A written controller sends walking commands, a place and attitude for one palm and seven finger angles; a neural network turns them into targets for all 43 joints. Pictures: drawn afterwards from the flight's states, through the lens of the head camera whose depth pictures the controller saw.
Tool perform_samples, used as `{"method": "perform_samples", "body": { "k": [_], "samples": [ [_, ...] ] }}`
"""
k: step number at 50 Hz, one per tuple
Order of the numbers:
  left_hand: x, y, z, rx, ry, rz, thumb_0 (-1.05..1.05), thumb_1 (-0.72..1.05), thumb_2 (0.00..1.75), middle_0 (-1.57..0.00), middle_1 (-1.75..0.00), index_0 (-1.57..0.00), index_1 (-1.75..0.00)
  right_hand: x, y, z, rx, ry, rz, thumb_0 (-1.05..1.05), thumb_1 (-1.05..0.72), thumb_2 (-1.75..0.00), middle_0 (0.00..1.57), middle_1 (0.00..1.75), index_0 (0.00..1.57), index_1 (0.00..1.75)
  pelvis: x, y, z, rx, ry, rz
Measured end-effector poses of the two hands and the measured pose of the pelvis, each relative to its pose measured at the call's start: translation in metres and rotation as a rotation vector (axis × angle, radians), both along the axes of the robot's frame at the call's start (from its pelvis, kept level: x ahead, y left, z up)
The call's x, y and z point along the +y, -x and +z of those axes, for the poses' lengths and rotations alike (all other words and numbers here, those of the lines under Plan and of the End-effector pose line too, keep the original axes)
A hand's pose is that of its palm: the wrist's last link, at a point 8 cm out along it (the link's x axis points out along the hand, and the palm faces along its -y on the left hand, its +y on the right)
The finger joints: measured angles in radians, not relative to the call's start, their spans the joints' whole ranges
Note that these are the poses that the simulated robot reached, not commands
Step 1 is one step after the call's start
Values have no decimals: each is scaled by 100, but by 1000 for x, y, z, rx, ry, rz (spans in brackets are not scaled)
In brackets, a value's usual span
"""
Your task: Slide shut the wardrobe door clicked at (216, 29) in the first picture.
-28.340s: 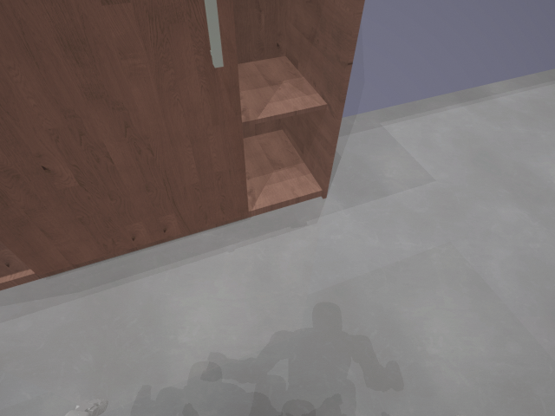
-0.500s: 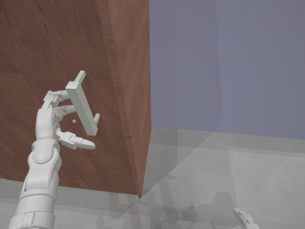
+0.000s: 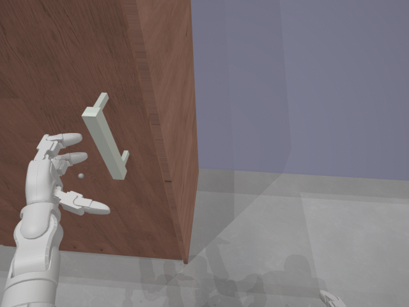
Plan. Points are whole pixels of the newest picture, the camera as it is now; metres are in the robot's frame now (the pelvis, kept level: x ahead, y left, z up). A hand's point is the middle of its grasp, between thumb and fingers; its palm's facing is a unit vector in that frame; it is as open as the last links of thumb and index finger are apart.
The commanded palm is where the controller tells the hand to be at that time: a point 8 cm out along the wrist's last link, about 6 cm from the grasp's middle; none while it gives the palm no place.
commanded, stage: slip the hand off the handle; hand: left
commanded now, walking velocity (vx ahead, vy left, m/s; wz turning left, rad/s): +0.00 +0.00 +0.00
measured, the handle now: (111, 139) +0.40 +0.22 +0.12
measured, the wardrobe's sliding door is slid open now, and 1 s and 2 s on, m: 0.00 0.00 0.00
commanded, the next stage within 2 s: draw the hand back to the body in 0.42 s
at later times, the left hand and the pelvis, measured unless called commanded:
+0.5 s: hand (54, 221) +0.23 +0.26 +0.10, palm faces +0.33 -0.93 -0.18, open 14.7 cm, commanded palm +0.20 +0.31 +0.12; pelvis -0.01 -0.01 +0.00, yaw +2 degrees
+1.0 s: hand (39, 233) +0.20 +0.26 +0.13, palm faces +0.12 -0.99 -0.03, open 14.7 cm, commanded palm +0.16 +0.31 +0.14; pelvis -0.01 +0.00 +0.00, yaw +2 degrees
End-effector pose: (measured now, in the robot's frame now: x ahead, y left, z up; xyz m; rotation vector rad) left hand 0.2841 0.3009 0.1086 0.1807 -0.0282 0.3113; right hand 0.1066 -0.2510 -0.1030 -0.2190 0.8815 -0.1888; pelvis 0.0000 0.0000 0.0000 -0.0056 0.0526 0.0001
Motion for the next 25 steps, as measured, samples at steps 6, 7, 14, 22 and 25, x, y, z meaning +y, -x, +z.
{"method": "perform_samples", "body": {
  "k": [6,7,14,22,25],
  "samples": [
    [2,27,3,-18,-14,20,-2,-55,20,-25,-115,-25,-115,5,-20,5,-60,-3,38,2,-91,-89,20,30,20,30,-3,2,0,-14,1,7],
    [3,31,3,-18,-13,21,-2,-55,20,-25,-115,-25,-115,6,-24,6,-72,-3,46,2,-91,-89,20,30,20,30,-3,2,0,-17,1,9],
    [7,58,4,-1,-5,29,-2,-55,20,-25,-115,-25,-115,12,-52,16,-161,-5,93,2,-91,-89,20,30,20,30,-7,5,0,-31,1,23],
    [6,83,3,5,-1,24,-2,-55,20,-25,-115,-25,-115,15,-68,24,-221,-8,129,2,-91,-89,20,30,21,30,-10,6,-1,-37,0,29],
    [5,93,3,7,-5,25,-2,-55,20,-25,-115,-25,-115,16,-68,24,-228,-7,136,2,-91,-89,20,30,21,30,-11,6,-1,-40,1,33]
  ]
}}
